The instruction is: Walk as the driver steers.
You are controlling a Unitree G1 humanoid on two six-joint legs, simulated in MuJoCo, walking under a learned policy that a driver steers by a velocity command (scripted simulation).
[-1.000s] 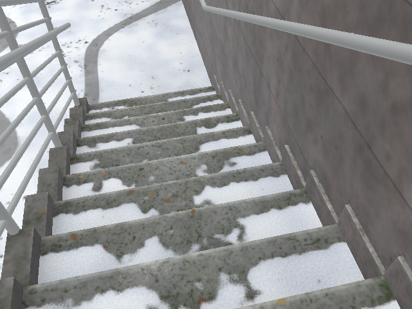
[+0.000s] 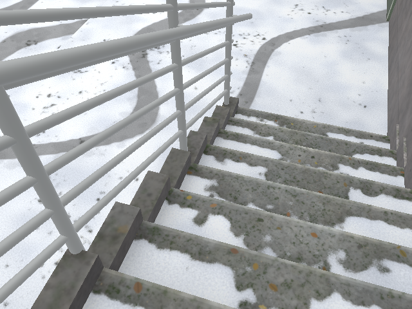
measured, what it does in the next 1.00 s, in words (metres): goes down, turning right: left foot 0.15 m lower, then right foot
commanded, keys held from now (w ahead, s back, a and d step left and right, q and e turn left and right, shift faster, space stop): w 0.22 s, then e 0.72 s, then no key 0.06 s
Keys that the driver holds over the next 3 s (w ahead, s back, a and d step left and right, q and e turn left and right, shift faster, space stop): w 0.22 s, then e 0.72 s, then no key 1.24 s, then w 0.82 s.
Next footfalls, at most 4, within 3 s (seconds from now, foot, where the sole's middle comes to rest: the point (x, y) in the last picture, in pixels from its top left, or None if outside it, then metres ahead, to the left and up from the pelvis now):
0.48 left None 0.45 0.13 -0.91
0.96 right None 0.37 -0.14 -0.91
1.32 left None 0.49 0.04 -0.91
2.86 right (285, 290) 0.69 -0.29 -1.06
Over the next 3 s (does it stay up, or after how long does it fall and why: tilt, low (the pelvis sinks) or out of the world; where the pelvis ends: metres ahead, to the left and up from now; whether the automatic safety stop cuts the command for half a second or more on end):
stays up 0.69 -0.19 -0.29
